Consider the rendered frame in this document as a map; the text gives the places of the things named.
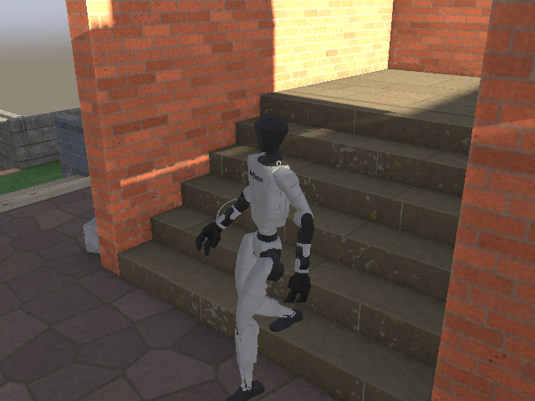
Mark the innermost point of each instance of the robot left forearm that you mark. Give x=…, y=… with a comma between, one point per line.
x=303, y=251

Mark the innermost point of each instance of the left robot hand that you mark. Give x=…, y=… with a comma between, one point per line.
x=298, y=283

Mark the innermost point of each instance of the robot head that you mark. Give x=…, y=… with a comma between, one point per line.
x=270, y=131

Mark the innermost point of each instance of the right robot hand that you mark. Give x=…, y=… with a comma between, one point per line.
x=212, y=232

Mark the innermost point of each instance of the right robot thigh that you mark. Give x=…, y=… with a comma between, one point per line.
x=245, y=261

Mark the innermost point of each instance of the robot right forearm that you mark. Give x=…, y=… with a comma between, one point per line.
x=233, y=212

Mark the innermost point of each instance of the robot right upper arm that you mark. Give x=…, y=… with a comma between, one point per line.
x=250, y=158

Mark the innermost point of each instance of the robot left upper arm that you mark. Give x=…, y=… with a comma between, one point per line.
x=287, y=181

